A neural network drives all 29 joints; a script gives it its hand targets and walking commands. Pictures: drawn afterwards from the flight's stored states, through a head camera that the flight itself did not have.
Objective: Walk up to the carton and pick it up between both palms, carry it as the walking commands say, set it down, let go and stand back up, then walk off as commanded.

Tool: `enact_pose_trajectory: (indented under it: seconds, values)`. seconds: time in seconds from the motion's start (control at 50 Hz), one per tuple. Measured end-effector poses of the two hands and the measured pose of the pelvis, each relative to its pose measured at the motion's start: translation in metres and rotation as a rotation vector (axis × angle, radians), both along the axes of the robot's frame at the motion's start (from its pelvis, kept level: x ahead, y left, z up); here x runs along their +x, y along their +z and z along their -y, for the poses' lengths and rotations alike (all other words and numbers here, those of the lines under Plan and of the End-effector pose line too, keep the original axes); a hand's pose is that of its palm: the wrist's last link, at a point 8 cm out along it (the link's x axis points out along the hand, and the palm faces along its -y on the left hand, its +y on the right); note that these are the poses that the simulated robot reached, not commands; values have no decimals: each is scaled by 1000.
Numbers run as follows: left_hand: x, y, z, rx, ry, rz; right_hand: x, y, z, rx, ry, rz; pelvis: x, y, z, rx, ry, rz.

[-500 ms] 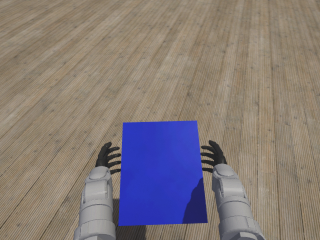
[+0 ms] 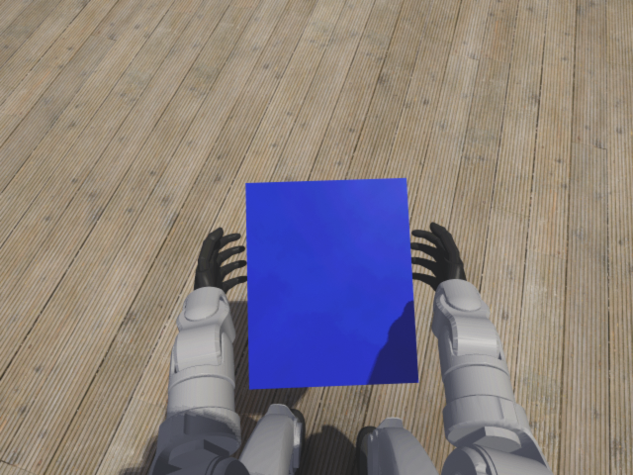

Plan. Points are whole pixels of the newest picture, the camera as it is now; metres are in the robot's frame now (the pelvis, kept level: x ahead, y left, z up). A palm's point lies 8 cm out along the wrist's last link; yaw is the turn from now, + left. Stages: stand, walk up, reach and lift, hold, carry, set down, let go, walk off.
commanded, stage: set down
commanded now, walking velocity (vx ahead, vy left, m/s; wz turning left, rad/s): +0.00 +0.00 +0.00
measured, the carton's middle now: (327, 280) +0.40 +0.03 -0.14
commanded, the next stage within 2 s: none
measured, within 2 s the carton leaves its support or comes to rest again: neither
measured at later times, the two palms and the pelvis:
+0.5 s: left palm (232, 294) +0.37 +0.18 -0.14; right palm (429, 282) +0.41 -0.13 -0.14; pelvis -0.01 +0.00 -0.08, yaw +0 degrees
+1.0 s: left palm (244, 299) +0.39 +0.18 -0.23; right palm (414, 287) +0.43 -0.12 -0.23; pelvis -0.03 -0.01 -0.16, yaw -1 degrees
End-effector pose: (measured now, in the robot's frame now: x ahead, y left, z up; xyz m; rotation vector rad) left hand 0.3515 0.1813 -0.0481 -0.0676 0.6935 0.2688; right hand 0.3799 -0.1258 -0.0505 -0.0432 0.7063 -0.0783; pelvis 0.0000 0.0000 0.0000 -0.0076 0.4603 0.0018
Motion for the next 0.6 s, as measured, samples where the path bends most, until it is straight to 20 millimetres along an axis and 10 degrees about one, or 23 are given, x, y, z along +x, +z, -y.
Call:
enact_pose_trajectory:
  seconds: [0.6]
  values:
    - [25, -111, 4, 16, 24, -10, 34, -111, 1, 2, 10, -8, -13, -100, 3, 5, -9, -231]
